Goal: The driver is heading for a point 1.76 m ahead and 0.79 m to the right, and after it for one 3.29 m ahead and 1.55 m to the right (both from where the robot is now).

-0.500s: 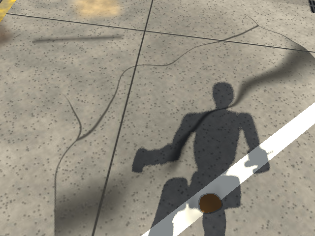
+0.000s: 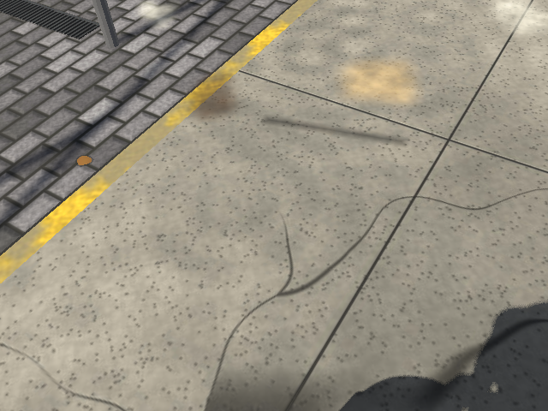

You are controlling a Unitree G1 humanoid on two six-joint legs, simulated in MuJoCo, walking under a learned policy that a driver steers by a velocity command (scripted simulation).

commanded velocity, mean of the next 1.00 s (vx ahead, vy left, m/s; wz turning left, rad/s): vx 0.09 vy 0.00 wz -0.34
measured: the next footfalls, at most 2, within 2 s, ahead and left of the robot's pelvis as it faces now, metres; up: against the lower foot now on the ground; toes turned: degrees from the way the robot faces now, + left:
left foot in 0.16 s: +0.22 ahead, +0.16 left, +0.00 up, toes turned +2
right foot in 0.60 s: +0.19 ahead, -0.09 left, +0.00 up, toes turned -16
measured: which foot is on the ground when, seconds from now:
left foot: up 0.00-0.14, down 0.16-0.60, up 0.62-1.00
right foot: down 0.00-0.16, up 0.18-0.58, down 0.60-1.00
